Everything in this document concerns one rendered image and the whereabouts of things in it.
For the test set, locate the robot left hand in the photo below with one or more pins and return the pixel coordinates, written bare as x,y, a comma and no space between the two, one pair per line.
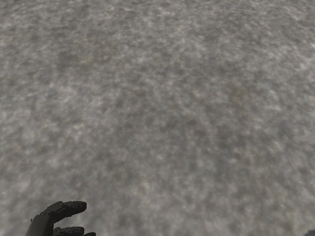
42,224

